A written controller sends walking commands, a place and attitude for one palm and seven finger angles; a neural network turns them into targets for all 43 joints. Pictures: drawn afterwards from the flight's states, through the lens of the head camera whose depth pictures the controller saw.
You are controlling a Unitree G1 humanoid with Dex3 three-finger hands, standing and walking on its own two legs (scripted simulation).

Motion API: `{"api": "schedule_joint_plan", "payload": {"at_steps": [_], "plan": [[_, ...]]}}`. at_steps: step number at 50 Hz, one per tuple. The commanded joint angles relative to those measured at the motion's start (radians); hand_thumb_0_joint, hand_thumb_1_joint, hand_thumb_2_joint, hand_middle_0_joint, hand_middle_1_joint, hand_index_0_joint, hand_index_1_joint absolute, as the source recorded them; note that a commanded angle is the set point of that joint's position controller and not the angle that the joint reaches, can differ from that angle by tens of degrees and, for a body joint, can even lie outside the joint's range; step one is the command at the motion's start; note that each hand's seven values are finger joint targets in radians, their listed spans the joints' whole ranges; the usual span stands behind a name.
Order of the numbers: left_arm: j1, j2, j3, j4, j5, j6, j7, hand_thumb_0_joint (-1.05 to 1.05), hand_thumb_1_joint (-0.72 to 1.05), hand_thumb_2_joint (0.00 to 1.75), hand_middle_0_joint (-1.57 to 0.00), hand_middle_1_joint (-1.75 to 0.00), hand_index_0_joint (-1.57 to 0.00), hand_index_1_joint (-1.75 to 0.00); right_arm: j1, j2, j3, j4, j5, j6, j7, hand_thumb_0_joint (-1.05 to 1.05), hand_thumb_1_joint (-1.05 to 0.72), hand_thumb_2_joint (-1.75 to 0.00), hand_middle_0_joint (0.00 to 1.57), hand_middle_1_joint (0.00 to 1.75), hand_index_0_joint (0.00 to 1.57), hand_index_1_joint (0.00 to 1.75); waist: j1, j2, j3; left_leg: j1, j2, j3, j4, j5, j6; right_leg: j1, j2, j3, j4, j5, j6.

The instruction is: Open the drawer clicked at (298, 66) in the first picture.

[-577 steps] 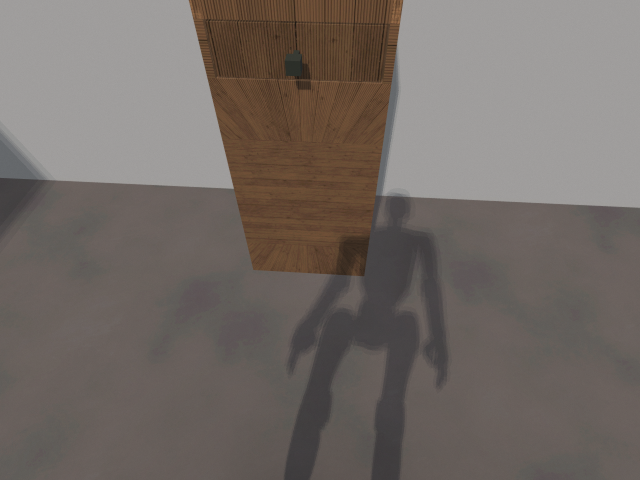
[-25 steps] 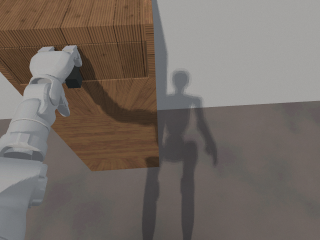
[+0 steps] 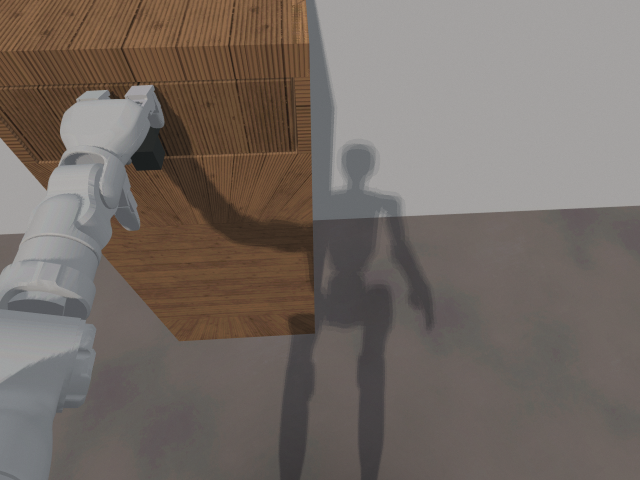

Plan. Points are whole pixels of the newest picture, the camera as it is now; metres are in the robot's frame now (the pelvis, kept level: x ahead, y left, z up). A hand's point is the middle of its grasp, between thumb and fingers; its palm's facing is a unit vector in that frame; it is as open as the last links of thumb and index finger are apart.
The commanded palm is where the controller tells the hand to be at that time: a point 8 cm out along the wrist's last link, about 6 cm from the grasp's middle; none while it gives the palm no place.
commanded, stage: lower the fingers behind the handle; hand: left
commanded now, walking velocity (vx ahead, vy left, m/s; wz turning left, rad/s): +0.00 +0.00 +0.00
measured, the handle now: (149, 143) +0.53 +0.23 +0.10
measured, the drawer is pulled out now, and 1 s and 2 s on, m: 0.00 0.00 0.00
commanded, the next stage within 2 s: lift the fingers back up to retry in 0.30 s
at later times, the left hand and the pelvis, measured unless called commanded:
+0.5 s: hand (126, 160) +0.49 +0.25 +0.11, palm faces -0.01 -0.01 -1.00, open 14.0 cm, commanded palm +0.47 +0.26 +0.16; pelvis -0.01 +0.00 +0.00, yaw -1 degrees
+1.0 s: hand (111, 131) +0.49 +0.25 +0.15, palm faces +0.00 -0.01 -1.00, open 13.6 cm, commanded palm +0.47 +0.25 +0.23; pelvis +0.01 +0.01 +0.01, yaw +0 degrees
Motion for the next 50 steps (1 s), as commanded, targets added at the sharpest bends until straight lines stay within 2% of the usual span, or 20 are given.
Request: {"api": "schedule_joint_plan", "payload": {"at_steps": [1, 2, 6, 9, 13, 14, 15, 17, 23, 24, 26, 28, 31, 33, 35, 40, 44, 45, 47, 50], "plan": [[-0.335, 0.236, 0.048, -0.057, 0.017, 0.027, -0.002, 0.0, -0.5, 0.3, -0.3, -1.2, -0.3, -1.2, 0.094, -0.15, -0.046, -0.073, 0.003, -0.015, -0.014, 0.0, -0.9, -0.9, 0.2, 0.3, 0.2, 0.3, -0.027, -0.013, -0.29, 0.103, -0.027, -0.032, -0.056, 0.296, 0.019, 0.206, 0.031, 0.053, -0.058, 0.238, -0.01], [-0.358, 0.201, 0.016, -0.056, 0.012, 0.03, -0.007, 0.0, -0.5, 0.3, -0.3, -1.2, -0.3, -1.2, 0.095, -0.149, -0.044, -0.074, 0.004, -0.016, -0.014, 0.0, -0.9, -0.9, 0.2, 0.3, 0.2, 0.3, -0.039, -0.024, -0.275, 0.095, -0.027, -0.031, -0.057, 0.287, 0.019, 0.2, 0.03, 0.052, -0.061, 0.235, -0.008], [-0.358, 0.275, 0.055, -0.003, 0.02, 0.039, -0.018, 0.0, -0.5, 0.3, -0.3, -1.2, -0.3, -1.2, 0.098, -0.159, -0.037, -0.073, 0.009, -0.021, -0.026, 0.0, -0.9, -0.9, 0.2, 0.3, 0.2, 0.3, -0.044, -0.062, -0.247, 0.048, -0.027, -0.03, -0.059, 0.222, 0.021, 0.198, 0.026, 0.06, -0.068, 0.189, -0.001], [-0.357, 0.244, 0.036, -0.025, 0.021, 0.026, -0.026, 0.0, -0.5, 0.3, -0.3, -1.2, -0.3, -1.2, 0.107, -0.15, -0.039, -0.08, 0.009, -0.023, -0.023, 0.0, -0.9, -0.9, 0.2, 0.3, 0.2, 0.3, -0.037, -0.014, -0.28, 0.08, -0.025, -0.031, -0.052, 0.253, 0.019, 0.186, 0.03, 0.055, -0.058, 0.2, -0.007], [-0.35, 0.246, 0.05, -0.034, 0.011, 0.014, -0.028, 0.0, -0.5, 0.3, -0.3, -1.2, -0.3, -1.2, 0.114, -0.153, -0.042, -0.08, 0.005, -0.023, -0.024, 0.0, -0.9, -0.9, 0.2, 0.3, 0.2, 0.3, -0.039, -0.054, -0.29, 0.071, -0.023, -0.031, -0.047, 0.259, 0.022, 0.204, 0.031, 0.058, -0.06, 0.215, -0.005], [-0.354, 0.274, 0.064, -0.048, 0.014, 0.008, -0.026, 0.0, -0.5, 0.3, -0.3, -1.2, -0.3, -1.2, 0.114, -0.154, -0.04, -0.081, 0.007, -0.023, -0.025, 0.0, -0.9, -0.9, 0.2, 0.3, 0.2, 0.3, -0.031, -0.035, -0.305, 0.069, -0.024, -0.034, -0.049, 0.256, 0.021, 0.206, 0.03, 0.059, -0.055, 0.21, -0.004], [-0.348, 0.238, 0.039, -0.05, 0.013, 0.006, -0.025, 0.0, -0.5, 0.3, -0.3, -1.2, -0.3, -1.2, 0.113, -0.149, -0.041, -0.084, 0.006, -0.024, -0.023, 0.0, -0.9, -0.9, 0.2, 0.3, 0.2, 0.3, -0.031, -0.02, -0.308, 0.076, -0.025, -0.032, -0.049, 0.258, 0.021, 0.202, 0.03, 0.058, -0.053, 0.21, -0.006], [-0.329, 0.248, 0.051, -0.04, 0.008, 0.007, -0.022, 0.0, -0.5, 0.3, -0.3, -1.2, -0.3, -1.2, 0.108, -0.153, -0.04, -0.084, 0.008, -0.025, -0.024, 0.0, -0.9, -0.9, 0.2, 0.3, 0.2, 0.3, -0.034, -0.05, -0.27, 0.062, -0.022, -0.031, -0.055, 0.231, 0.022, 0.19, 0.031, 0.056, -0.064, 0.186, -0.004], [-0.399, 0.276, 0.073, -0.127, 0.004, -0.004, -0.006, 0.0, -0.5, 0.3, -0.3, -1.2, -0.3, -1.2, 0.111, -0.148, -0.046, -0.082, 0.004, -0.03, -0.022, 0.0, -0.9, -0.9, 0.2, 0.3, 0.2, 0.3, -0.024, 0.006, -0.346, 0.114, -0.021, -0.036, -0.06, 0.282, 0.022, 0.221, 0.031, 0.059, -0.063, 0.209, -0.008], [-0.417, 0.314, 0.098, -0.135, 0.004, -0.003, -0.001, 0.0, -0.5, 0.3, -0.3, -1.2, -0.3, -1.2, 0.108, -0.149, -0.045, -0.08, 0.006, -0.03, -0.022, 0.0, -0.9, -0.9, 0.2, 0.3, 0.2, 0.3, -0.019, 0.013, -0.35, 0.113, -0.02, -0.04, -0.065, 0.273, 0.021, 0.227, 0.031, 0.059, -0.064, 0.199, -0.007], [-0.44, 0.295, 0.08, -0.14, 0.001, 0.003, 0.0, 0.0, -0.5, 0.3, -0.3, -1.2, -0.3, -1.2, 0.103, -0.146, -0.045, -0.078, 0.008, -0.034, -0.024, 0.0, -0.9, -0.9, 0.2, 0.3, 0.2, 0.3, -0.028, 0.025, -0.336, 0.131, -0.018, -0.043, -0.073, 0.269, 0.02, 0.213, 0.032, 0.055, -0.071, 0.187, -0.007], [-0.472, 0.339, 0.115, -0.172, -0.004, -0.003, 0.003, 0.0, -0.5, 0.3, -0.3, -1.2, -0.3, -1.2, 0.102, -0.15, -0.046, -0.074, 0.005, -0.036, -0.028, 0.0, -0.9, -0.9, 0.2, 0.3, 0.2, 0.3, -0.024, 0.026, -0.365, 0.152, -0.018, -0.046, -0.076, 0.295, 0.021, 0.237, 0.032, 0.058, -0.074, 0.202, -0.009], [-0.511, 0.302, 0.089, -0.189, -0.012, -0.003, 0.001, 0.0, -0.5, 0.3, -0.3, -1.2, -0.3, -1.2, 0.099, -0.144, -0.047, -0.068, 0.007, -0.045, -0.025, 0.0, -0.9, -0.9, 0.2, 0.3, 0.2, 0.3, -0.029, 0.046, -0.351, 0.191, -0.013, -0.057, -0.087, 0.313, 0.018, 0.217, 0.034, 0.049, -0.081, 0.198, -0.01], [-0.504, 0.363, 0.142, -0.217, -0.017, -0.012, -0.003, 0.0, -0.5, 0.3, -0.3, -1.2, -0.3, -1.2, 0.098, -0.149, -0.048, -0.07, 0.003, -0.045, -0.028, 0.0, -0.9, -0.9, 0.2, 0.3, 0.2, 0.3, -0.012, 0.039, -0.403, 0.209, -0.016, -0.056, -0.087, 0.362, 0.019, 0.269, 0.034, 0.052, -0.081, 0.242, -0.012], [-0.544, 0.32, 0.106, -0.26, -0.022, -0.021, -0.009, 0.0, -0.5, 0.3, -0.3, -1.2, -0.3, -1.2, 0.093, -0.14, -0.049, -0.069, 0.004, -0.048, -0.025, 0.0, -0.9, -0.9, 0.2, 0.3, 0.2, 0.3, -0.019, 0.073, -0.403, 0.246, -0.014, -0.063, -0.088, 0.413, 0.016, 0.255, 0.035, 0.046, -0.079, 0.27, -0.013], [-0.524, 0.35, 0.143, -0.323, -0.037, -0.027, -0.021, 0.0, -0.5, 0.3, -0.3, -1.2, -0.3, -1.2, 0.077, -0.139, -0.053, -0.069, 0.002, -0.047, -0.02, 0.0, -0.9, -0.9, 0.2, 0.3, 0.2, 0.3, 0.003, 0.08, -0.443, 0.307, -0.013, -0.067, -0.091, 0.519, 0.013, 0.298, 0.036, 0.044, -0.085, 0.328, -0.013], [-0.536, 0.325, 0.119, -0.335, -0.048, -0.008, -0.043, 0.0, -0.5, 0.3, -0.3, -1.2, -0.3, -1.2, 0.059, -0.138, -0.05, -0.062, 0.009, -0.04, -0.015, 0.0, -0.9, -0.9, 0.2, 0.3, 0.2, 0.3, 0.0, 0.06, -0.411, 0.331, -0.006, -0.074, -0.101, 0.565, 0.01, 0.294, 0.036, 0.037, -0.097, 0.339, -0.012], [-0.534, 0.282, 0.083, -0.328, -0.051, 0.005, -0.051, 0.0, -0.5, 0.3, -0.3, -1.2, -0.3, -1.2, 0.052, -0.136, -0.05, -0.06, 0.009, -0.039, -0.012, 0.0, -0.9, -0.9, 0.2, 0.3, 0.2, 0.3, -0.005, 0.079, -0.397, 0.344, -0.007, -0.072, -0.103, 0.574, 0.008, 0.282, 0.036, 0.035, -0.1, 0.339, -0.013], [-0.533, 0.307, 0.102, -0.341, -0.056, 0.015, -0.068, 0.0, -0.5, 0.3, -0.3, -1.2, -0.3, -1.2, 0.043, -0.138, -0.048, -0.062, 0.011, -0.037, -0.011, 0.0, -0.9, -0.9, 0.2, 0.3, 0.2, 0.3, 0.007, 0.071, -0.4, 0.352, -0.008, -0.073, -0.11, 0.577, 0.008, 0.304, 0.035, 0.035, -0.104, 0.344, -0.015], [-0.549, 0.269, 0.068, -0.384, -0.069, 0.024, -0.097, 0.0, -0.5, 0.3, -0.3, -1.2, -0.3, -1.2, 0.023, -0.133, -0.045, -0.07, 0.013, -0.034, -0.009, 0.0, -0.9, -0.9, 0.2, 0.3, 0.2, 0.3, 0.006, 0.064, -0.401, 0.384, -0.007, -0.077, -0.112, 0.629, 0.008, 0.315, 0.032, 0.034, -0.112, 0.37, -0.013]]}}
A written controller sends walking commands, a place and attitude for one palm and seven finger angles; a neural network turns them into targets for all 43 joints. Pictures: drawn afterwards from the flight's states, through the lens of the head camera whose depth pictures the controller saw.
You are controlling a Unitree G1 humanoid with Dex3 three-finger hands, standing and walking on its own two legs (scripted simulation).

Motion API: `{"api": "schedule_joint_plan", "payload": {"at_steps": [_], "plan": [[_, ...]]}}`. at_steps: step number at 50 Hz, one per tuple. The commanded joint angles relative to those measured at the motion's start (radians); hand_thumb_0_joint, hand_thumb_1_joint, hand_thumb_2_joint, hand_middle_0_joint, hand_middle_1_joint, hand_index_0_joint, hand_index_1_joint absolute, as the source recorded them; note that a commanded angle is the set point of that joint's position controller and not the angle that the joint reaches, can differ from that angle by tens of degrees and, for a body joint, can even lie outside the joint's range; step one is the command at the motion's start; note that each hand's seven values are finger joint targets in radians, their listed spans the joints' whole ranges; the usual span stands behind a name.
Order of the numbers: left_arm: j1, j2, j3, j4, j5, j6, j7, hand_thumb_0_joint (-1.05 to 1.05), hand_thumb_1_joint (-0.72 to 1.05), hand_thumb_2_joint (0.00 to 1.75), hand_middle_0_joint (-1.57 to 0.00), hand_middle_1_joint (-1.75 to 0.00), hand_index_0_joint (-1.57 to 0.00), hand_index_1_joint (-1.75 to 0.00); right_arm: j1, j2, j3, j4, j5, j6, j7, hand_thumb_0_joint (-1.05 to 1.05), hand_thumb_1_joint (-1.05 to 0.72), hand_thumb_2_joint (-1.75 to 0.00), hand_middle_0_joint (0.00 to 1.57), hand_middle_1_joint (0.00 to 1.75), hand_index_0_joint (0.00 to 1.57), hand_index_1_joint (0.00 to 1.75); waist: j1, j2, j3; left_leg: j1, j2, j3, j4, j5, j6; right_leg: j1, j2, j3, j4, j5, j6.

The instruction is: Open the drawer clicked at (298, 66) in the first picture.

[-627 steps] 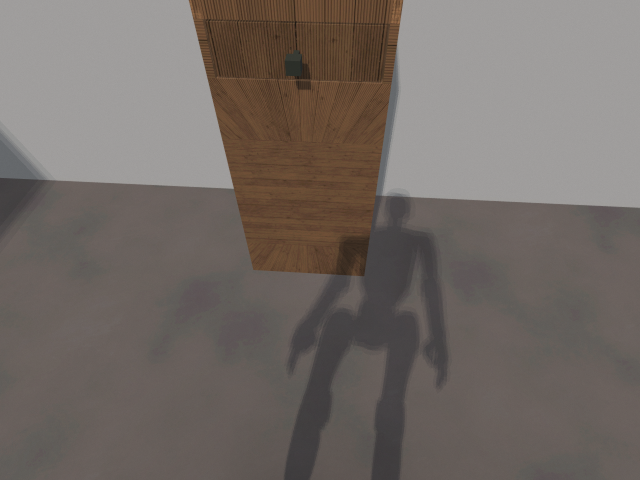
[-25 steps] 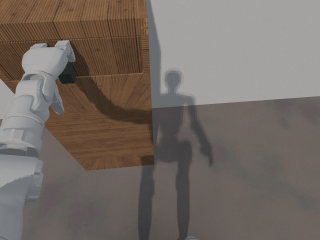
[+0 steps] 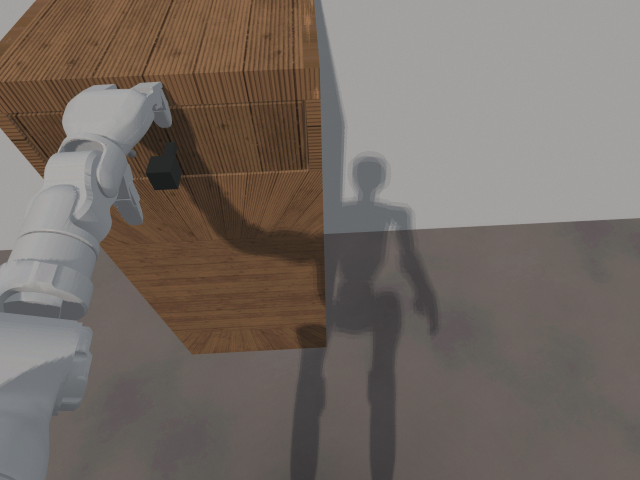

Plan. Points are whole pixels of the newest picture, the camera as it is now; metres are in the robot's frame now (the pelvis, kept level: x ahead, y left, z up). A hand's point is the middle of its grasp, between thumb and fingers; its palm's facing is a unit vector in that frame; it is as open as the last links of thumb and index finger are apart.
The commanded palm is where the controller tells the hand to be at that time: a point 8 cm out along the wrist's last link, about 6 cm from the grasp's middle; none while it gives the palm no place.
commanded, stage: lift the fingers back up to retry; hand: left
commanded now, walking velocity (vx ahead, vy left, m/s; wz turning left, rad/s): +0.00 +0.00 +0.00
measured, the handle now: (166, 163) +0.51 +0.22 +0.09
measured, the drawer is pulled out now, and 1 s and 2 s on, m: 0.00 0.00 0.00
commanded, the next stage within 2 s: re-aim the fingers above the handle in 0.18 s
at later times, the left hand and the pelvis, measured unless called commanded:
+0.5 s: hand (126, 155) +0.46 +0.24 +0.15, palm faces -0.03 +0.01 -1.00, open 13.8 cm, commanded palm +0.45 +0.24 +0.22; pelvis +0.00 -0.01 +0.00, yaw +1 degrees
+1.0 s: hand (137, 148) +0.47 +0.23 +0.16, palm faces -0.02 +0.01 -1.00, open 13.8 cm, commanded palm +0.45 +0.23 +0.22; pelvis +0.00 -0.02 +0.00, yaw +0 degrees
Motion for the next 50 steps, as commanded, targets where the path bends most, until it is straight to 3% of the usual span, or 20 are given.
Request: {"api": "schedule_joint_plan", "payload": {"at_steps": [1, 3, 5, 6, 8, 10, 14, 15, 17, 19, 25, 28, 29, 31, 32, 37, 39, 42, 48, 50], "plan": [[-0.54, 0.224, 0.05, -0.228, -0.021, 0.018, 0.02, 0.0, -0.5, 0.3, -0.3, -1.2, -0.3, -1.2, 0.034, -0.143, -0.046, -0.084, 0.006, -0.014, -0.008, 0.0, -0.9, -0.9, 0.2, 0.3, 0.2, 0.3, -0.016, 0.019, -0.386, 0.259, 0.007, -0.071, -0.023, 0.6, 0.001, 0.181, 0.038, 0.03, -0.025, 0.35, -0.026], [-0.488, 0.239, 0.067, -0.181, -0.028, 0.027, -0.003, 0.0, -0.5, 0.3, -0.3, -1.2, -0.3, -1.2, 0.029, -0.151, -0.04, -0.086, 0.009, -0.008, -0.009, 0.0, -0.9, -0.9, 0.2, 0.3, 0.2, 0.3, -0.008, -0.036, -0.363, 0.225, 0.004, -0.066, -0.032, 0.574, 0.003, 0.214, 0.036, 0.031, -0.031, 0.358, -0.026], [-0.488, 0.21, 0.041, -0.216, -0.031, 0.019, -0.021, 0.0, -0.5, 0.3, -0.3, -1.2, -0.3, -1.2, 0.016, -0.146, -0.036, -0.099, 0.009, -0.005, -0.01, 0.0, -0.9, -0.9, 0.2, 0.3, 0.2, 0.3, 0.0, -0.026, -0.369, 0.221, -0.001, -0.062, -0.037, 0.55, 0.006, 0.223, 0.031, 0.035, -0.029, 0.366, -0.026], [-0.475, 0.233, 0.059, -0.2, -0.024, 0.017, -0.026, 0.0, -0.5, 0.3, -0.3, -1.2, -0.3, -1.2, 0.009, -0.146, -0.036, -0.099, 0.009, -0.001, -0.012, 0.0, -0.9, -0.9, 0.2, 0.3, 0.2, 0.3, 0.001, -0.036, -0.345, 0.208, -0.002, -0.06, -0.038, 0.533, 0.006, 0.221, 0.031, 0.034, -0.03, 0.361, -0.027], [-0.443, 0.252, 0.08, -0.208, -0.027, 0.008, -0.032, 0.0, -0.5, 0.3, -0.3, -1.2, -0.3, -1.2, 0.005, -0.147, -0.033, -0.106, 0.006, 0.002, -0.014, 0.0, -0.9, -0.9, 0.2, 0.3, 0.2, 0.3, 0.013, -0.048, -0.369, 0.199, -0.003, -0.054, -0.038, 0.548, 0.009, 0.259, 0.027, 0.04, -0.029, 0.387, -0.027], [-0.465, 0.239, 0.065, -0.222, -0.029, 0.0, -0.033, 0.0, -0.5, 0.3, -0.3, -1.2, -0.3, -1.2, -0.007, -0.144, -0.03, -0.112, 0.007, 0.005, -0.014, 0.0, -0.9, -0.9, 0.2, 0.3, 0.2, 0.3, 0.01, -0.048, -0.35, 0.184, -0.007, -0.052, -0.041, 0.525, 0.009, 0.256, 0.025, 0.04, -0.025, 0.395, -0.025], [-0.457, 0.307, 0.125, -0.277, -0.027, -0.017, -0.012, 0.0, -0.5, 0.3, -0.3, -1.2, -0.3, -1.2, -0.016, -0.141, -0.032, -0.121, 0.003, 0.006, -0.013, 0.0, -0.9, -0.9, 0.2, 0.3, 0.2, 0.3, 0.03, -0.005, -0.405, 0.192, -0.01, -0.048, -0.034, 0.57, 0.009, 0.295, 0.023, 0.047, -0.015, 0.434, -0.026], [-0.455, 0.271, 0.098, -0.267, -0.029, -0.013, -0.009, 0.0, -0.5, 0.3, -0.3, -1.2, -0.3, -1.2, -0.017, -0.137, -0.033, -0.118, 0.002, 0.005, -0.013, 0.0, -0.9, -0.9, 0.2, 0.3, 0.2, 0.3, 0.02, -0.022, -0.395, 0.195, -0.01, -0.044, -0.033, 0.562, 0.011, 0.285, 0.023, 0.045, -0.016, 0.432, -0.024], [-0.456, 0.313, 0.131, -0.238, -0.026, -0.007, 0.0, 0.0, -0.5, 0.3, -0.3, -1.2, -0.3, -1.2, -0.016, -0.144, -0.033, -0.11, 0.004, 0.004, -0.016, 0.0, -0.9, -0.9, 0.2, 0.3, 0.2, 0.3, 0.02, -0.038, -0.373, 0.169, -0.011, -0.041, -0.04, 0.518, 0.01, 0.289, 0.023, 0.045, -0.021, 0.416, -0.024], [-0.477, 0.331, 0.136, -0.262, -0.026, -0.012, 0.002, 0.0, -0.5, 0.3, -0.3, -1.2, -0.3, -1.2, -0.018, -0.145, -0.034, -0.112, 0.004, 0.002, -0.019, 0.0, -0.9, -0.9, 0.2, 0.3, 0.2, 0.3, 0.02, -0.024, -0.409, 0.172, -0.015, -0.037, -0.04, 0.508, 0.012, 0.314, 0.02, 0.052, -0.023, 0.427, -0.022], [-0.485, 0.234, 0.052, -0.302, -0.039, -0.021, -0.017, 0.0, -0.5, 0.3, -0.3, -1.2, -0.3, -1.2, -0.007, -0.139, -0.044, -0.103, 0.007, -0.002, -0.017, 0.0, -0.9, -0.9, 0.2, 0.3, 0.2, 0.3, -0.003, 0.015, -0.403, 0.228, -0.016, -0.049, -0.034, 0.526, 0.012, 0.262, 0.025, 0.047, -0.032, 0.406, -0.024], [-0.486, 0.199, 0.03, -0.278, -0.054, -0.019, -0.025, 0.0, -0.5, 0.3, -0.3, -1.2, -0.3, -1.2, -0.004, -0.141, -0.043, -0.097, 0.008, -0.002, -0.018, 0.0, -0.9, -0.9, 0.2, 0.3, 0.2, 0.3, -0.011, -0.022, -0.369, 0.223, -0.014, -0.05, -0.04, 0.497, 0.012, 0.249, 0.025, 0.043, -0.043, 0.379, -0.025], [-0.478, 0.244, 0.071, -0.267, -0.054, -0.019, -0.021, 0.0, -0.5, 0.3, -0.3, -1.2, -0.3, -1.2, -0.007, -0.144, -0.041, -0.095, 0.011, -0.002, -0.02, 0.0, -0.9, -0.9, 0.2, 0.3, 0.2, 0.3, -0.001, -0.032, -0.362, 0.202, -0.017, -0.051, -0.045, 0.473, 0.012, 0.258, 0.025, 0.043, -0.04, 0.372, -0.024], [-0.502, 0.222, 0.046, -0.221, -0.045, -0.011, -0.014, 0.0, -0.5, 0.3, -0.3, -1.2, -0.3, -1.2, -0.007, -0.143, -0.034, -0.09, 0.012, -0.001, -0.021, 0.0, -0.9, -0.9, 0.2, 0.3, 0.2, 0.3, -0.009, -0.04, -0.332, 0.172, -0.019, -0.052, -0.054, 0.432, 0.009, 0.24, 0.023, 0.04, -0.04, 0.343, -0.024], [-0.504, 0.263, 0.08, -0.199, -0.036, -0.007, -0.004, 0.0, -0.5, 0.3, -0.3, -1.2, -0.3, -1.2, -0.005, -0.147, -0.034, -0.086, 0.012, -0.002, -0.023, 0.0, -0.9, -0.9, 0.2, 0.3, 0.2, 0.3, -0.003, -0.043, -0.318, 0.155, -0.018, -0.051, -0.059, 0.407, 0.008, 0.24, 0.023, 0.042, -0.042, 0.323, -0.026], [-0.533, 0.358, 0.139, -0.143, 0.001, 0.0, 0.031, 0.0, -0.5, 0.3, -0.3, -1.2, -0.3, -1.2, 0.005, -0.151, -0.028, -0.088, 0.008, -0.012, -0.03, 0.0, -0.9, -0.9, 0.2, 0.3, 0.2, 0.3, 0.008, -0.033, -0.374, 0.108, -0.018, -0.04, -0.06, 0.398, 0.008, 0.297, 0.017, 0.054, -0.025, 0.341, -0.025], [-0.524, 0.347, 0.132, -0.169, 0.0, -0.007, 0.028, 0.0, -0.5, 0.3, -0.3, -1.2, -0.3, -1.2, 0.011, -0.147, -0.032, -0.1, 0.005, -0.013, -0.029, 0.0, -0.9, -0.9, 0.2, 0.3, 0.2, 0.3, 0.014, -0.014, -0.437, 0.128, -0.017, -0.036, -0.049, 0.45, 0.009, 0.329, 0.017, 0.058, -0.015, 0.396, -0.023], [-0.49, 0.356, 0.148, -0.171, -0.001, -0.01, 0.026, 0.0, -0.5, 0.3, -0.3, -1.2, -0.3, -1.2, 0.011, -0.149, -0.034, -0.102, 0.006, -0.012, -0.027, 0.0, -0.9, -0.9, 0.2, 0.3, 0.2, 0.3, 0.017, -0.023, -0.403, 0.128, -0.012, -0.034, -0.055, 0.46, 0.008, 0.312, 0.02, 0.05, -0.018, 0.398, -0.022], [-0.489, 0.274, 0.082, -0.208, -0.013, -0.013, 0.006, 0.0, -0.5, 0.3, -0.3, -1.2, -0.3, -1.2, 0.011, -0.15, -0.041, -0.105, 0.012, -0.015, -0.027, 0.0, -0.9, -0.9, 0.2, 0.3, 0.2, 0.3, -0.004, -0.037, -0.38, 0.154, -0.011, -0.035, -0.062, 0.425, 0.014, 0.287, 0.022, 0.051, -0.04, 0.353, -0.021], [-0.467, 0.285, 0.097, -0.231, -0.018, -0.018, 0.003, 0.0, -0.5, 0.3, -0.3, -1.2, -0.3, -1.2, 0.012, -0.148, -0.044, -0.104, 0.012, -0.015, -0.028, 0.0, -0.9, -0.9, 0.2, 0.3, 0.2, 0.3, 0.004, -0.03, -0.381, 0.174, -0.013, -0.039, -0.062, 0.42, 0.016, 0.279, 0.024, 0.052, -0.041, 0.346, -0.022]]}}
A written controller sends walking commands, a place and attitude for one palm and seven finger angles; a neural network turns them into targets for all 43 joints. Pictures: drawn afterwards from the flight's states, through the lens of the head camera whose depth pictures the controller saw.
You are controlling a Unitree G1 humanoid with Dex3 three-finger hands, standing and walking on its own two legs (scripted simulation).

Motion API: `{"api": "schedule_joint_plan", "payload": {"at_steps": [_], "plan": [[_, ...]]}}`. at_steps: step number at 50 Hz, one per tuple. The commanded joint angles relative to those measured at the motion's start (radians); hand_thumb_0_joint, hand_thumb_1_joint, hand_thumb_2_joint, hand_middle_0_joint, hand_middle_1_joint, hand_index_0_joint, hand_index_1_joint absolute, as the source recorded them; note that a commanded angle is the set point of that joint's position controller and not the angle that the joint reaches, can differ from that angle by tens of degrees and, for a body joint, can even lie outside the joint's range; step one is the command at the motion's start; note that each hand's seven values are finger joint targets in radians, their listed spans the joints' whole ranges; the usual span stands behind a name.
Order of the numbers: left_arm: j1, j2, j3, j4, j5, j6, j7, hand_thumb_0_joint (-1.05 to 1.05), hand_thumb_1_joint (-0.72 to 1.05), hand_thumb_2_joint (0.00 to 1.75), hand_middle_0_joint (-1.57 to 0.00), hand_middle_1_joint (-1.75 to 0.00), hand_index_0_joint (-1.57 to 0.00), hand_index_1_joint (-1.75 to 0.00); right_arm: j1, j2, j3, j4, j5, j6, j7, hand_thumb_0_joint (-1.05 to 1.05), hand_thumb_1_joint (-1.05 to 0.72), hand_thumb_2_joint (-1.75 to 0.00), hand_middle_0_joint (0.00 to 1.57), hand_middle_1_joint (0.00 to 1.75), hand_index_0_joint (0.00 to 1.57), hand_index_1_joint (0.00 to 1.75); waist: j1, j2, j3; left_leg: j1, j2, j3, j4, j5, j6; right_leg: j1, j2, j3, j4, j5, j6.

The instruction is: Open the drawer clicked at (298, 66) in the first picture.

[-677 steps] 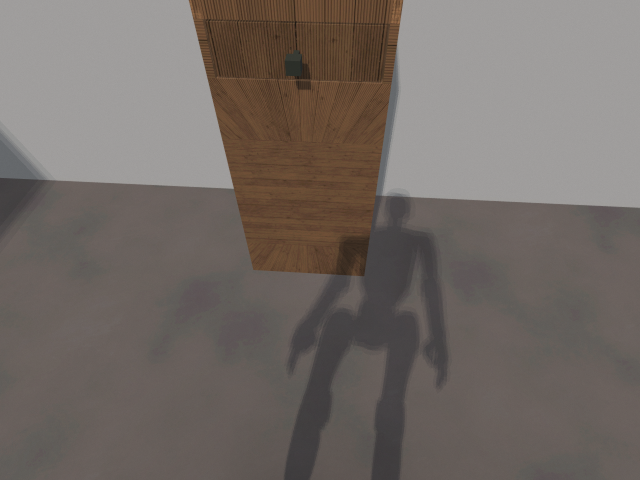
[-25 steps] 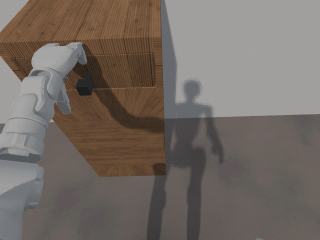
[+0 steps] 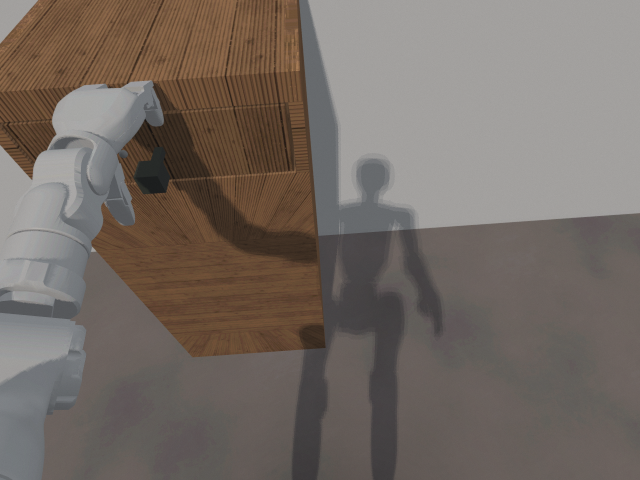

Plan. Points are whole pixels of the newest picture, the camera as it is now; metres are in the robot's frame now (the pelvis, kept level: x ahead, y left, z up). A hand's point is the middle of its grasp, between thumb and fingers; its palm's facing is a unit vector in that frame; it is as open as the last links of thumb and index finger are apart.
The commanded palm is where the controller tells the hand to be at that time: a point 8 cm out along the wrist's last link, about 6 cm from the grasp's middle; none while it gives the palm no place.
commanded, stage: re-aim the fingers above the handle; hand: left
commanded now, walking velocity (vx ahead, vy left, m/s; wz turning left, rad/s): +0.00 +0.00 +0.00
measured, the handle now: (155, 168) +0.52 +0.24 +0.09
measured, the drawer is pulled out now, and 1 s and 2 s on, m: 0.00 0.00 0.00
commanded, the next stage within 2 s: lower the fingers behind the handle in 1.30 s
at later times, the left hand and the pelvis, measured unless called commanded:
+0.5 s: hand (132, 155) +0.47 +0.23 +0.16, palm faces +0.00 -0.01 -1.00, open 13.9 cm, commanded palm +0.45 +0.24 +0.22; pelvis +0.00 +0.00 +0.00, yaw +0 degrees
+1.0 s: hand (135, 153) +0.47 +0.23 +0.16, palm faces +0.01 -0.01 -1.00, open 13.9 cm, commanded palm +0.45 +0.24 +0.22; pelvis +0.00 +0.01 +0.00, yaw +0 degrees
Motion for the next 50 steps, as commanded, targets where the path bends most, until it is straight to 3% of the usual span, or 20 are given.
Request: {"api": "schedule_joint_plan", "payload": {"at_steps": [1, 4, 9, 11, 13, 16, 17, 20, 23, 25, 28, 29, 33, 35, 37, 39, 41, 44, 47, 50], "plan": [[-0.473, 0.242, 0.063, -0.242, -0.02, -0.016, 0.035, 0.0, -0.5, 0.3, -0.3, -1.2, -0.3, -1.2, 0.011, -0.135, -0.048, -0.102, 0.001, -0.027, -0.009, 0.0, -0.9, -0.9, 0.2, 0.3, 0.2, 0.3, 0.003, -0.021, -0.391, 0.137, -0.025, -0.039, -0.021, 0.391, 0.035, 0.251, 0.011, 0.05, -0.032, 0.334, -0.002], [-0.507, 0.231, 0.05, -0.223, -0.027, -0.015, 0.037, 0.0, -0.5, 0.3, -0.3, -1.2, -0.3, -1.2, 0.008, -0.136, -0.046, -0.09, 0.006, -0.028, -0.01, 0.0, -0.9, -0.9, 0.2, 0.3, 0.2, 0.3, -0.014, -0.038, -0.334, 0.122, -0.024, -0.045, -0.027, 0.346, 0.033, 0.213, 0.012, 0.047, -0.042, 0.286, -0.001], [-0.502, 0.311, 0.123, -0.22, -0.012, -0.015, 0.062, 0.0, -0.5, 0.3, -0.3, -1.2, -0.3, -1.2, 0.008, -0.134, -0.044, -0.092, -0.001, -0.035, -0.008, 0.0, -0.9, -0.9, 0.2, 0.3, 0.2, 0.3, 0.016, -0.014, -0.399, 0.122, -0.028, -0.046, -0.022, 0.386, 0.03, 0.263, 0.012, 0.049, -0.023, 0.317, -0.007], [-0.499, 0.284, 0.102, -0.2, -0.006, -0.004, 0.065, 0.0, -0.5, 0.3, -0.3, -1.2, -0.3, -1.2, 0.002, -0.133, -0.042, -0.091, -0.003, -0.036, -0.006, 0.0, -0.9, -0.9, 0.2, 0.3, 0.2, 0.3, 0.01, -0.029, -0.377, 0.114, -0.024, -0.04, -0.021, 0.399, 0.029, 0.255, 0.01, 0.045, -0.021, 0.335, -0.005], [-0.487, 0.188, 0.037, -0.237, -0.024, 0.005, 0.058, 0.0, -0.5, 0.3, -0.3, -1.2, -0.3, -1.2, -0.006, -0.127, -0.046, -0.106, -0.001, -0.039, 0.001, 0.0, -0.9, -0.9, 0.2, 0.3, 0.2, 0.3, 0.0, -0.041, -0.407, 0.145, -0.022, -0.039, -0.013, 0.429, 0.031, 0.262, 0.01, 0.046, -0.023, 0.352, -0.004], [-0.474, 0.242, 0.076, -0.208, -0.015, 0.025, 0.053, 0.0, -0.5, 0.3, -0.3, -1.2, -0.3, -1.2, -0.007, -0.136, -0.042, -0.097, 0.001, -0.034, 0.0, 0.0, -0.9, -0.9, 0.2, 0.3, 0.2, 0.3, 0.009, -0.053, -0.377, 0.131, -0.022, -0.043, -0.02, 0.408, 0.03, 0.247, 0.012, 0.042, -0.023, 0.341, -0.003], [-0.498, 0.2, 0.032, -0.225, -0.012, 0.027, 0.048, 0.0, -0.5, 0.3, -0.3, -1.2, -0.3, -1.2, -0.013, -0.131, -0.041, -0.101, 0.001, -0.035, 0.0, 0.0, -0.9, -0.9, 0.2, 0.3, 0.2, 0.3, 0.001, -0.028, -0.381, 0.141, -0.024, -0.042, -0.017, 0.414, 0.03, 0.237, 0.011, 0.044, -0.022, 0.343, -0.004], [-0.49, 0.23, 0.06, -0.224, -0.01, 0.03, 0.045, 0.0, -0.5, 0.3, -0.3, -1.2, -0.3, -1.2, -0.016, -0.132, -0.039, -0.102, 0.001, -0.032, -0.002, 0.0, -0.9, -0.9, 0.2, 0.3, 0.2, 0.3, 0.006, -0.04, -0.371, 0.138, -0.023, -0.046, -0.019, 0.416, 0.03, 0.241, 0.012, 0.04, -0.021, 0.338, -0.006], [-0.48, 0.238, 0.078, -0.291, -0.017, 0.016, 0.043, 0.0, -0.5, 0.3, -0.3, -1.2, -0.3, -1.2, -0.02, -0.128, -0.043, -0.115, -0.004, -0.034, 0.001, 0.0, -0.9, -0.9, 0.2, 0.3, 0.2, 0.3, 0.023, -0.021, -0.435, 0.172, -0.02, -0.047, -0.01, 0.489, 0.03, 0.277, 0.011, 0.043, -0.013, 0.378, -0.009], [-0.445, 0.261, 0.103, -0.278, -0.016, 0.022, 0.045, 0.0, -0.5, 0.3, -0.3, -1.2, -0.3, -1.2, -0.024, -0.127, -0.042, -0.112, -0.004, -0.031, 0.001, 0.0, -0.9, -0.9, 0.2, 0.3, 0.2, 0.3, 0.027, -0.031, -0.415, 0.161, -0.021, -0.044, -0.009, 0.492, 0.03, 0.277, 0.012, 0.042, -0.011, 0.391, -0.006], [-0.434, 0.228, 0.078, -0.286, -0.025, 0.032, 0.043, 0.0, -0.5, 0.3, -0.3, -1.2, -0.3, -1.2, -0.035, -0.129, -0.04, -0.118, -0.001, -0.03, 0.005, 0.0, -0.9, -0.9, 0.2, 0.3, 0.2, 0.3, 0.025, -0.05, -0.393, 0.153, -0.019, -0.043, -0.018, 0.479, 0.029, 0.28, 0.011, 0.041, -0.021, 0.377, -0.006], [-0.417, 0.256, 0.103, -0.277, -0.024, 0.036, 0.043, 0.0, -0.5, 0.3, -0.3, -1.2, -0.3, -1.2, -0.04, -0.129, -0.039, -0.115, 0.001, -0.03, 0.005, 0.0, -0.9, -0.9, 0.2, 0.3, 0.2, 0.3, 0.033, -0.044, -0.381, 0.148, -0.018, -0.042, -0.022, 0.462, 0.029, 0.278, 0.011, 0.042, -0.021, 0.372, -0.006], [-0.45, 0.217, 0.053, -0.25, -0.02, 0.041, 0.027, 0.0, -0.5, 0.3, -0.3, -1.2, -0.3, -1.2, -0.038, -0.134, -0.036, -0.11, 0.005, -0.03, -0.001, 0.0, -0.9, -0.9, 0.2, 0.3, 0.2, 0.3, 0.007, -0.069, -0.34, 0.133, -0.021, -0.043, -0.029, 0.41, 0.03, 0.254, 0.01, 0.039, -0.033, 0.332, -0.005], [-0.484, 0.214, 0.042, -0.28, -0.019, 0.027, 0.022, 0.0, -0.5, 0.3, -0.3, -1.2, -0.3, -1.2, -0.032, -0.129, -0.039, -0.11, 0.004, -0.034, -0.005, 0.0, -0.9, -0.9, 0.2, 0.3, 0.2, 0.3, 0.004, -0.036, -0.372, 0.16, -0.024, -0.047, -0.022, 0.406, 0.031, 0.243, 0.01, 0.044, -0.03, 0.329, -0.005], [-0.519, 0.156, -0.001, -0.329, -0.026, 0.011, 0.017, 0.0, -0.5, 0.3, -0.3, -1.2, -0.3, -1.2, -0.021, -0.121, -0.046, -0.107, 0.002, -0.039, -0.002, 0.0, -0.9, -0.9, 0.2, 0.3, 0.2, 0.3, -0.006, -0.007, -0.387, 0.207, -0.022, -0.056, -0.01, 0.457, 0.029, 0.211, 0.014, 0.039, -0.026, 0.337, -0.008], [-0.505, 0.167, 0.017, -0.353, -0.04, 0.001, 0.018, 0.0, -0.5, 0.3, -0.3, -1.2, -0.3, -1.2, -0.017, -0.122, -0.049, -0.107, 0.0, -0.041, 0.001, 0.0, -0.9, -0.9, 0.2, 0.3, 0.2, 0.3, 0.0, -0.005, -0.419, 0.231, -0.021, -0.064, -0.002, 0.488, 0.029, 0.214, 0.017, 0.04, -0.024, 0.339, -0.008], [-0.511, 0.151, 0.009, -0.337, -0.043, 0.004, 0.026, 0.0, -0.5, 0.3, -0.3, -1.2, -0.3, -1.2, -0.018, -0.119, -0.047, -0.098, -0.001, -0.04, 0.005, 0.0, -0.9, -0.9, 0.2, 0.3, 0.2, 0.3, 0.0, 0.003, -0.393, 0.224, -0.022, -0.064, -0.001, 0.493, 0.024, 0.196, 0.018, 0.035, -0.023, 0.336, -0.009], [-0.471, 0.237, 0.093, -0.263, -0.033, 0.023, 0.049, 0.0, -0.5, 0.3, -0.3, -1.2, -0.3, -1.2, -0.026, -0.126, -0.039, -0.092, -0.002, -0.035, 0.007, 0.0, -0.9, -0.9, 0.2, 0.3, 0.2, 0.3, 0.027, -0.037, -0.375, 0.16, -0.023, -0.057, -0.017, 0.459, 0.022, 0.242, 0.015, 0.035, -0.019, 0.34, -0.012], [-0.475, 0.257, 0.095, -0.172, -0.006, 0.054, 0.066, 0.0, -0.5, 0.3, -0.3, -1.2, -0.3, -1.2, -0.032, -0.131, -0.027, -0.086, 0.001, -0.032, 0.005, 0.0, -0.9, -0.9, 0.2, 0.3, 0.2, 0.3, 0.027, -0.059, -0.326, 0.095, -0.022, -0.051, -0.038, 0.386, 0.017, 0.241, 0.012, 0.031, -0.019, 0.301, -0.011], [-0.483, 0.261, 0.091, -0.212, 0.005, 0.05, 0.064, 0.0, -0.5, 0.3, -0.3, -1.2, -0.3, -1.2, -0.034, -0.126, -0.033, -0.107, -0.003, -0.036, 0.002, 0.0, -0.9, -0.9, 0.2, 0.3, 0.2, 0.3, 0.032, -0.04, -0.423, 0.123, -0.023, -0.04, -0.025, 0.43, 0.026, 0.299, 0.007, 0.047, -0.012, 0.358, -0.008]]}}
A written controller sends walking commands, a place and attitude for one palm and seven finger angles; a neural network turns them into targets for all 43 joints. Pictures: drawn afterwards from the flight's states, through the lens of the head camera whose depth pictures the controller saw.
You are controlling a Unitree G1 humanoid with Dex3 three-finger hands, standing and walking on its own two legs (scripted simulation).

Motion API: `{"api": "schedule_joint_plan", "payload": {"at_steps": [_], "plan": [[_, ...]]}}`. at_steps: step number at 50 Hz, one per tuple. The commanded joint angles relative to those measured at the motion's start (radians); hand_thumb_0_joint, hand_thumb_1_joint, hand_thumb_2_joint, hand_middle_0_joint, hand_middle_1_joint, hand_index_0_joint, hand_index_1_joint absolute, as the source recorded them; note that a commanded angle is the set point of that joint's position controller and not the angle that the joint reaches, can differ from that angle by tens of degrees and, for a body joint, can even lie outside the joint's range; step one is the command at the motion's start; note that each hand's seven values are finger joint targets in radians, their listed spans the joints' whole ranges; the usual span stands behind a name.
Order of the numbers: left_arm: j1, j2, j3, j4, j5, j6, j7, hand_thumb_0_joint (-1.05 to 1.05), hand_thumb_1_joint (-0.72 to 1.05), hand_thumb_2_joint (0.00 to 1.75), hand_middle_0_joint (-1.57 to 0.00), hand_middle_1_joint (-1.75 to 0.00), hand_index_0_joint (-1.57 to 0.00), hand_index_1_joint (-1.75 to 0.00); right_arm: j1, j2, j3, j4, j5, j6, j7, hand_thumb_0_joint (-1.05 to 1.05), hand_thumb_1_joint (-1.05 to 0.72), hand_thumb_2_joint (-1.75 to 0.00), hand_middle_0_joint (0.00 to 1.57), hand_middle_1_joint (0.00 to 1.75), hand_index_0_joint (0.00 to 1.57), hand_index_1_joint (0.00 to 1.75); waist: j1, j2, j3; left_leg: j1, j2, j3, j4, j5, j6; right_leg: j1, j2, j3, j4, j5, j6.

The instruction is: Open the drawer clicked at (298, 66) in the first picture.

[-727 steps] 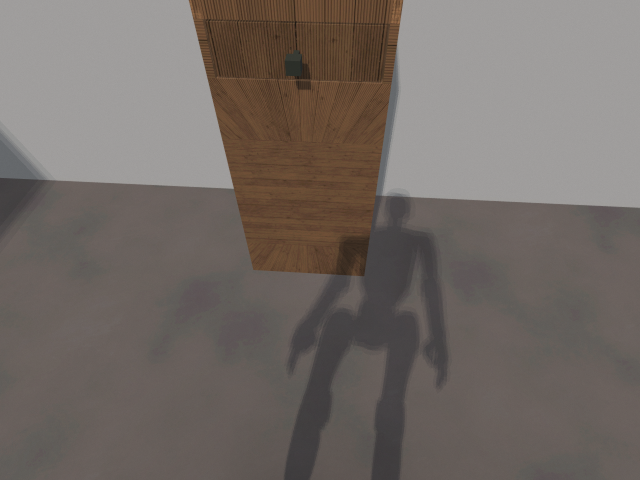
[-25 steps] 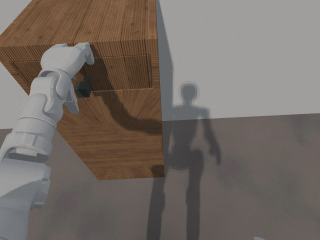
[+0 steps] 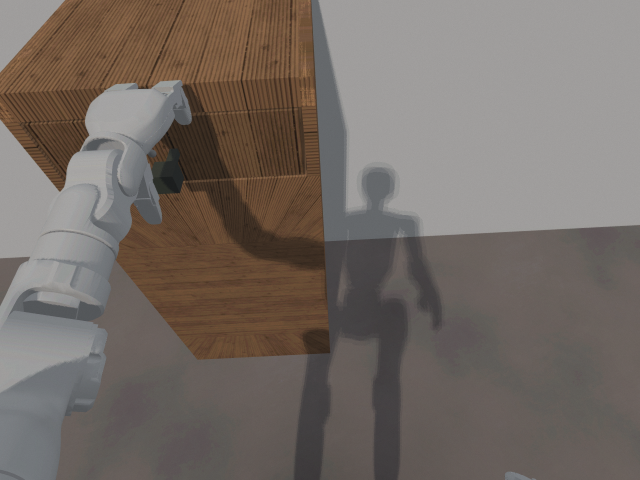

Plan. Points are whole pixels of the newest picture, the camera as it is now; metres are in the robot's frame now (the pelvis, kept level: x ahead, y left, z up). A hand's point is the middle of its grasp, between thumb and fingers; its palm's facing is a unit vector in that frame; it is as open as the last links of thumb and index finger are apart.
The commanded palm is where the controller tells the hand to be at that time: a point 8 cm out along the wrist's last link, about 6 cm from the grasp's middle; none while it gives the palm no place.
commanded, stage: re-aim the fingers above the handle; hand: left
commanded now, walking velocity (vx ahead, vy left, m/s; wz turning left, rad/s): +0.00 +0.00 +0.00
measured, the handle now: (169, 168) +0.52 +0.23 +0.09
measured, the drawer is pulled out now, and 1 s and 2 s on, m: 0.00 0.00 0.00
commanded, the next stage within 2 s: lower the fingers behind the handle in 0.30 s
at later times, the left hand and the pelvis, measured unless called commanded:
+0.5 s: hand (144, 155) +0.47 +0.23 +0.16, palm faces +0.00 -0.01 -1.00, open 13.9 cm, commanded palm +0.45 +0.24 +0.21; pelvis +0.00 +0.00 +0.00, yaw +0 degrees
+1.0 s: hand (156, 176) +0.48 +0.23 +0.12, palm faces -0.02 -0.01 -1.00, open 13.9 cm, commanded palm +0.45 +0.24 +0.18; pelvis +0.00 +0.00 +0.00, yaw +0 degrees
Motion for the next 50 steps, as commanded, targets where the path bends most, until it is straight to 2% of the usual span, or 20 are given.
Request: {"api": "schedule_joint_plan", "payload": {"at_steps": [1, 3, 5, 9, 10, 14, 16, 20, 21, 23, 27, 28, 30, 31, 35, 37, 38, 41, 43, 50], "plan": [[-0.478, 0.326, 0.125, -0.162, 0.015, 0.016, 0.045, 0.0, -0.5, 0.3, -0.3, -1.2, -0.3, -1.2, 0.029, -0.134, -0.047, -0.106, 0.0, -0.025, -0.013, 0.0, -0.9, -0.9, 0.2, 0.3, 0.2, 0.3, 0.009, -0.048, -0.413, 0.1, -0.009, -0.034, -0.023, 0.431, 0.021, 0.276, 0.017, 0.046, -0.017, 0.373, -0.012], [-0.44, 0.337, 0.136, -0.186, 0.004, 0.005, 0.026, 0.0, -0.5, 0.3, -0.3, -1.2, -0.3, -1.2, 0.032, -0.139, -0.05, -0.116, 0.0, -0.024, -0.015, 0.0, -0.9, -0.9, 0.2, 0.3, 0.2, 0.3, 0.014, -0.064, -0.43, 0.1, -0.01, -0.034, -0.022, 0.443, 0.025, 0.305, 0.017, 0.053, -0.023, 0.393, -0.011], [-0.434, 0.272, 0.083, -0.226, -0.009, -0.007, 0.008, 0.0, -0.5, 0.3, -0.3, -1.2, -0.3, -1.2, 0.028, -0.133, -0.053, -0.122, 0.005, -0.023, -0.016, 0.0, -0.9, -0.9, 0.2, 0.3, 0.2, 0.3, 0.0, -0.049, -0.401, 0.123, -0.009, -0.036, -0.021, 0.445, 0.027, 0.265, 0.019, 0.05, -0.029, 0.388, -0.009], [-0.437, 0.246, 0.062, -0.262, -0.029, -0.024, -0.007, 0.0, -0.5, 0.3, -0.3, -1.2, -0.3, -1.2, 0.027, -0.132, -0.055, -0.119, 0.01, -0.024, -0.018, 0.0, -0.9, -0.9, 0.2, 0.3, 0.2, 0.3, -0.008, -0.04, -0.36, 0.137, -0.011, -0.04, -0.025, 0.401, 0.028, 0.224, 0.021, 0.049, -0.045, 0.332, -0.009], [-0.441, 0.288, 0.099, -0.244, -0.028, -0.026, -0.002, 0.0, -0.5, 0.3, -0.3, -1.2, -0.3, -1.2, 0.034, -0.136, -0.055, -0.109, 0.009, -0.024, -0.02, 0.0, -0.9, -0.9, 0.2, 0.3, 0.2, 0.3, -0.006, -0.041, -0.345, 0.128, -0.012, -0.042, -0.027, 0.38, 0.027, 0.22, 0.023, 0.049, -0.046, 0.321, -0.011], [-0.507, 0.286, 0.092, -0.251, -0.022, -0.044, 0.027, 0.0, -0.5, 0.3, -0.3, -1.2, -0.3, -1.2, 0.041, -0.128, -0.054, -0.098, 0.006, -0.033, -0.019, 0.0, -0.9, -0.9, 0.2, 0.3, 0.2, 0.3, -0.007, 0.003, -0.368, 0.129, -0.016, -0.047, -0.025, 0.371, 0.022, 0.209, 0.023, 0.047, -0.038, 0.291, -0.016], [-0.508, 0.325, 0.128, -0.212, -0.011, -0.037, 0.046, 0.0, -0.5, 0.3, -0.3, -1.2, -0.3, -1.2, 0.047, -0.132, -0.053, -0.088, 0.004, -0.035, -0.018, 0.0, -0.9, -0.9, 0.2, 0.3, 0.2, 0.3, -0.003, 0.001, -0.361, 0.118, -0.016, -0.051, -0.025, 0.377, 0.019, 0.205, 0.025, 0.043, -0.032, 0.293, -0.018], [-0.518, 0.323, 0.122, -0.153, -0.002, -0.014, 0.06, 0.0, -0.5, 0.3, -0.3, -1.2, -0.3, -1.2, 0.052, -0.135, -0.051, -0.083, 0.004, -0.037, -0.016, 0.0, -0.9, -0.9, 0.2, 0.3, 0.2, 0.3, -0.011, -0.023, -0.37, 0.097, -0.015, -0.046, -0.023, 0.366, 0.018, 0.215, 0.024, 0.043, -0.029, 0.299, -0.015], [-0.52, 0.289, 0.09, -0.125, 0.001, -0.004, 0.057, 0.0, -0.5, 0.3, -0.3, -1.2, -0.3, -1.2, 0.053, -0.136, -0.049, -0.083, 0.003, -0.038, -0.016, 0.0, -0.9, -0.9, 0.2, 0.3, 0.2, 0.3, -0.02, -0.048, -0.362, 0.089, -0.015, -0.043, -0.021, 0.359, 0.02, 0.211, 0.022, 0.044, -0.029, 0.302, -0.011], [-0.474, 0.328, 0.125, -0.083, 0.003, 0.003, 0.048, 0.0, -0.5, 0.3, -0.3, -1.2, -0.3, -1.2, 0.059, -0.146, -0.048, -0.086, 0.003, -0.035, -0.019, 0.0, -0.9, -0.9, 0.2, 0.3, 0.2, 0.3, -0.011, -0.073, -0.365, 0.063, -0.015, -0.039, -0.022, 0.36, 0.021, 0.245, 0.02, 0.048, -0.03, 0.319, -0.011], [-0.452, 0.274, 0.075, -0.104, 0.01, -0.012, 0.021, 0.0, -0.5, 0.3, -0.3, -1.2, -0.3, -1.2, 0.06, -0.14, -0.05, -0.103, 0.005, -0.032, -0.022, 0.0, -0.9, -0.9, 0.2, 0.3, 0.2, 0.3, -0.013, -0.051, -0.362, 0.071, -0.013, -0.036, -0.013, 0.355, 0.023, 0.213, 0.021, 0.048, -0.023, 0.319, -0.009], [-0.467, 0.25, 0.058, -0.127, 0.006, -0.026, 0.015, 0.0, -0.5, 0.3, -0.3, -1.2, -0.3, -1.2, 0.064, -0.14, -0.052, -0.108, 0.004, -0.031, -0.022, 0.0, -0.9, -0.9, 0.2, 0.3, 0.2, 0.3, -0.027, -0.063, -0.375, 0.081, -0.012, -0.039, -0.007, 0.369, 0.025, 0.216, 0.022, 0.05, -0.024, 0.323, -0.009], [-0.443, 0.316, 0.121, -0.156, 0.003, -0.049, 0.019, 0.0, -0.5, 0.3, -0.3, -1.2, -0.3, -1.2, 0.073, -0.14, -0.057, -0.108, 0.0, -0.028, -0.025, 0.0, -0.9, -0.9, 0.2, 0.3, 0.2, 0.3, -0.008, -0.049, -0.404, 0.091, -0.014, -0.039, 0.002, 0.394, 0.027, 0.228, 0.024, 0.053, -0.013, 0.353, -0.009], [-0.454, 0.284, 0.093, -0.179, 0.001, -0.059, 0.021, 0.0, -0.5, 0.3, -0.3, -1.2, -0.3, -1.2, 0.07, -0.136, -0.056, -0.114, 0.0, -0.028, -0.024, 0.0, -0.9, -0.9, 0.2, 0.3, 0.2, 0.3, -0.014, -0.037, -0.398, 0.09, -0.016, -0.039, 0.004, 0.395, 0.027, 0.214, 0.023, 0.052, -0.013, 0.349, -0.009], [-0.468, 0.288, 0.118, -0.209, 0.002, -0.077, 0.071, 0.0, -0.5, 0.3, -0.3, -1.2, -0.3, -1.2, 0.08, -0.13, -0.063, -0.097, -0.004, -0.029, -0.015, 0.0, -0.9, -0.9, 0.2, 0.3, 0.2, 0.3, -0.011, 0.005, -0.39, 0.104, -0.011, -0.048, 0.014, 0.433, 0.02, 0.168, 0.032, 0.042, 0.001, 0.335, -0.015], [-0.451, 0.326, 0.161, -0.204, 0.008, -0.068, 0.103, 0.0, -0.5, 0.3, -0.3, -1.2, -0.3, -1.2, 0.087, -0.131, -0.067, -0.091, -0.009, -0.031, -0.01, 0.0, -0.9, -0.9, 0.2, 0.3, 0.2, 0.3, 0.002, 0.004, -0.429, 0.1, -0.012, -0.046, 0.019, 0.443, 0.018, 0.193, 0.033, 0.044, 0.009, 0.347, -0.015], [-0.462, 0.324, 0.155, -0.19, 0.011, -0.059, 0.114, 0.0, -0.5, 0.3, -0.3, -1.2, -0.3, -1.2, 0.086, -0.136, -0.065, -0.088, -0.01, -0.029, -0.009, 0.0, -0.9, -0.9, 0.2, 0.3, 0.2, 0.3, -0.007, -0.014, -0.421, 0.087, -0.013, -0.046, 0.021, 0.447, 0.018, 0.196, 0.034, 0.042, 0.009, 0.353, -0.016], [-0.47, 0.272, 0.116, -0.163, 0.025, -0.027, 0.141, 0.0, -0.5, 0.3, -0.3, -1.2, -0.3, -1.2, 0.089, -0.131, -0.067, -0.077, -0.01, -0.034, -0.001, 0.0, -0.9, -0.9, 0.2, 0.3, 0.2, 0.3, -0.016, 0.0, -0.42, 0.091, -0.01, -0.046, 0.021, 0.438, 0.016, 0.171, 0.035, 0.038, 0.014, 0.342, -0.015], [-0.45, 0.288, 0.134, -0.159, 0.024, -0.012, 0.143, 0.0, -0.5, 0.3, -0.3, -1.2, -0.3, -1.2, 0.092, -0.137, -0.071, -0.08, -0.012, -0.033, -0.001, 0.0, -0.9, -0.9, 0.2, 0.3, 0.2, 0.3, -0.015, -0.016, -0.45, 0.095, -0.01, -0.04, 0.027, 0.463, 0.02, 0.203, 0.035, 0.041, 0.013, 0.372, -0.014], [-0.398, 0.286, 0.124, -0.117, 0.025, -0.014, 0.109, 0.0, -0.5, 0.3, -0.3, -1.2, -0.3, -1.2, 0.091, -0.141, -0.066, -0.089, -0.008, -0.025, -0.011, 0.0, -0.9, -0.9, 0.2, 0.3, 0.2, 0.3, -0.02, -0.052, -0.392, 0.051, -0.012, -0.034, 0.02, 0.401, 0.026, 0.209, 0.031, 0.047, 0.006, 0.37, -0.008]]}}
